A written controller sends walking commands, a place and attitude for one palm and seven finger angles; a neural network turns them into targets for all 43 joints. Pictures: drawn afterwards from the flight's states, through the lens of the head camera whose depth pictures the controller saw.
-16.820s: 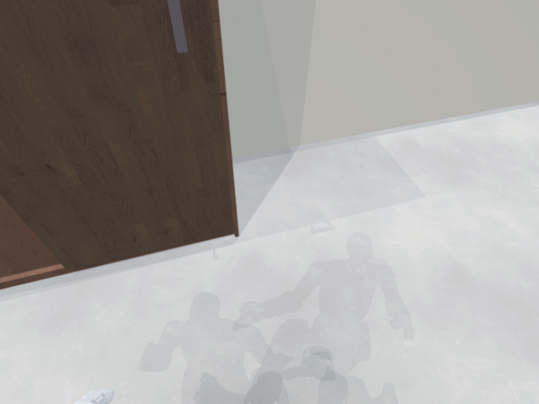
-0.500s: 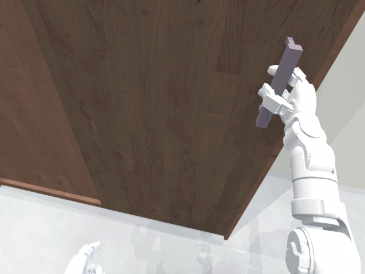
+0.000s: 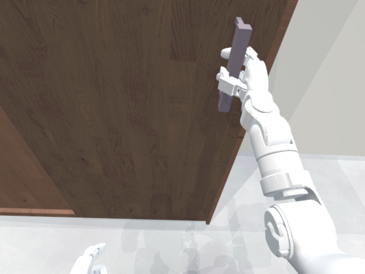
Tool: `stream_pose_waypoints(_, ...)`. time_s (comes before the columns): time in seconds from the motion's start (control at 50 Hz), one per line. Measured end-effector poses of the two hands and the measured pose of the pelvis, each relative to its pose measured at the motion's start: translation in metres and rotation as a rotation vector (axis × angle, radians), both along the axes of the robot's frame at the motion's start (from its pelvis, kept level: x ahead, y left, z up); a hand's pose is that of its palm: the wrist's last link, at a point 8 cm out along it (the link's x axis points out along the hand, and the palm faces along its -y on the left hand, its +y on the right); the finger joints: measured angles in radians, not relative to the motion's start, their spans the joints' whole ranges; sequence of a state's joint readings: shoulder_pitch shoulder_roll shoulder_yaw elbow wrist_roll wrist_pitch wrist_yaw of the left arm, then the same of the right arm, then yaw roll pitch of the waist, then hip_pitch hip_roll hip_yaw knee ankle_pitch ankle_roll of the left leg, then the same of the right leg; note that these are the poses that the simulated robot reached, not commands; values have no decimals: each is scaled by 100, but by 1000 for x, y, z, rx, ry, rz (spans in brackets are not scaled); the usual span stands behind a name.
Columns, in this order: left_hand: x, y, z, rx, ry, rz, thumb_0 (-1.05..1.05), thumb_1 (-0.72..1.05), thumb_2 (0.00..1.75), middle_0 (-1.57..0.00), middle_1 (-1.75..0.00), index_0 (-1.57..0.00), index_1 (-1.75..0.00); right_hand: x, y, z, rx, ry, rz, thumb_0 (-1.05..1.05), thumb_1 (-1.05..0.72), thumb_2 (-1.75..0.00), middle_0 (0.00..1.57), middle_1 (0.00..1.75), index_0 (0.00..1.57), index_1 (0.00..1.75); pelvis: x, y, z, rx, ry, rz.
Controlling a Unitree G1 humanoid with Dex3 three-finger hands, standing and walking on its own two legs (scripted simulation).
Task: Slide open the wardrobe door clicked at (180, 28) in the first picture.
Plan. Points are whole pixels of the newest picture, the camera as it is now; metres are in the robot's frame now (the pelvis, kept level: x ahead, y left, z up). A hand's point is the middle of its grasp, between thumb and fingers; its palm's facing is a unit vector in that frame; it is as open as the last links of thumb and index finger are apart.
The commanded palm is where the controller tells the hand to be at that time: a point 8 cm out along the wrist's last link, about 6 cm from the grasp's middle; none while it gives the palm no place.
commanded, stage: step sideways, sliding the door along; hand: right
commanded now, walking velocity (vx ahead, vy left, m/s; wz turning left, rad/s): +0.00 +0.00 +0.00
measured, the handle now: (230, 68) +0.50 -0.07 +0.23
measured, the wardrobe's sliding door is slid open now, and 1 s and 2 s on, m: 0.00 0.00 0.30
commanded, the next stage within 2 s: none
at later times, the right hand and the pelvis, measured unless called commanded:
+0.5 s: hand (222, 83) +0.45 -0.05 +0.22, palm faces +0.01 +1.00 -0.06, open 6.3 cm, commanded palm +0.43 -0.06 +0.23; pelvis -0.03 +0.03 -0.02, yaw +1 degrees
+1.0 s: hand (218, 82) +0.46 -0.04 +0.21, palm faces +0.28 +0.95 -0.13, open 6.4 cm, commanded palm +0.43 -0.01 +0.22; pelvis +0.04 +0.17 -0.03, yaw -6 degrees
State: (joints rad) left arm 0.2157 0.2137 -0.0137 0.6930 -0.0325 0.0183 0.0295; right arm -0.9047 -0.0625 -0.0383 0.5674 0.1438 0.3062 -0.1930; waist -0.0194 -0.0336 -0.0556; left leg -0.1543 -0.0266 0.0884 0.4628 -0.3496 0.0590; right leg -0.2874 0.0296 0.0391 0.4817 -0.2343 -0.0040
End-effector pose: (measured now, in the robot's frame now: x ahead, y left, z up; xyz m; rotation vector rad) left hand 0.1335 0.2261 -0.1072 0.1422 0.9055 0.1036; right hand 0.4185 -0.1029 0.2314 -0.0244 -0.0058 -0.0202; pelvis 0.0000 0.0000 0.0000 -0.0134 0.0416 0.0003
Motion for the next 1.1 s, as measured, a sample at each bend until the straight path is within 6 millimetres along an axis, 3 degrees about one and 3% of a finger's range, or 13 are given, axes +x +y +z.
stream_pose_waypoints(0.12,-29,-13,-9,-17,38,1,1,90,90,-20,-30,-20,-30,0,0,0,-21,-7,10,-1,-72,-79,31,136,26,139,-12,-9,-1,8,3,3)
stream_pose_waypoints(0.26,-68,-4,-19,11,41,137,1,90,90,-21,-30,-20,-30,5,-6,-7,-61,-142,87,-5,-68,-79,39,138,23,138,-29,-13,-8,5,-20,76)
stream_pose_waypoints(0.4,-106,20,-34,30,157,149,1,90,90,-21,-30,-20,-30,6,-3,-11,-57,-197,58,-6,-69,-83,43,139,20,139,-37,12,-15,33,-52,70)
stream_pose_waypoints(0.5,-106,47,-38,89,230,117,1,90,90,-21,-30,-20,-30,7,0,-14,-43,-239,20,-6,-70,-85,44,140,20,139,-28,30,-18,48,-66,10)
stream_pose_waypoints(0.58,-79,62,-29,148,237,48,1,90,90,-20,-30,-20,-30,9,1,-16,-15,-282,21,-6,-70,-86,44,140,22,139,-18,35,-15,20,-67,-19)
stream_pose_waypoints(0.64,-46,70,-29,151,167,29,1,90,90,-20,-30,-20,-30,12,1,-21,14,-343,32,-5,-71,-86,44,140,22,139,-13,39,-23,22,-66,-9)
stream_pose_waypoints(0.7,-9,69,-22,109,110,-6,1,90,90,-20,-30,-20,-30,14,1,-22,11,-372,36,-6,-70,-86,45,140,22,138,-11,52,-18,26,-77,-6)
stream_pose_waypoints(0.88,94,67,-6,7,-29,-203,1,90,90,-20,-30,-20,-30,13,5,-22,-50,-385,-57,-7,-71,-85,45,140,21,137,15,115,-7,78,-75,-45)
stream_pose_waypoints(0.98,146,89,-19,-66,-126,-285,1,90,90,-21,-30,-20,-30,10,11,-21,-147,-385,-202,-9,-69,-84,45,140,21,133,41,166,-25,53,-92,-85)
stream_pose_waypoints(1.1,181,130,-23,-14,-154,-249,1,90,90,-21,-30,-20,-30,8,23,-20,-155,-363,-314,-10,-66,-84,45,140,24,129,55,183,-19,29,-57,-156)
